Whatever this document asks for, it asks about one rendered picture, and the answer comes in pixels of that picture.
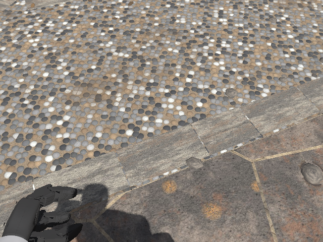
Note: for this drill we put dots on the robot left hand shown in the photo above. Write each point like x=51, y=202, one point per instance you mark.
x=28, y=222

